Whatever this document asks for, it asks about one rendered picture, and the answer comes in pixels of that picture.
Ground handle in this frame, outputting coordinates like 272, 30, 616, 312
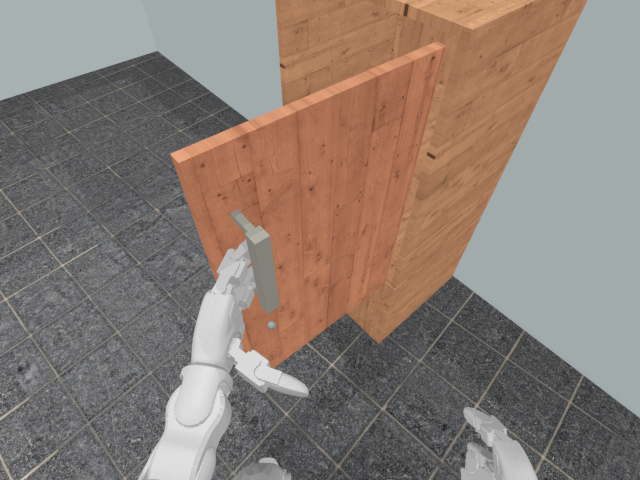
230, 209, 280, 314

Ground cupboard door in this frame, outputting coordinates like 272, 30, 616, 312
170, 42, 447, 369

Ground robot left shin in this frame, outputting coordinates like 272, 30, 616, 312
259, 457, 279, 466

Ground robot left forearm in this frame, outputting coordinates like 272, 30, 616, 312
138, 363, 233, 480

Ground right robot hand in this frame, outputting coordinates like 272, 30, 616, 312
460, 407, 538, 480

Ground left robot hand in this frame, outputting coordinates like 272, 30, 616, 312
191, 239, 309, 397

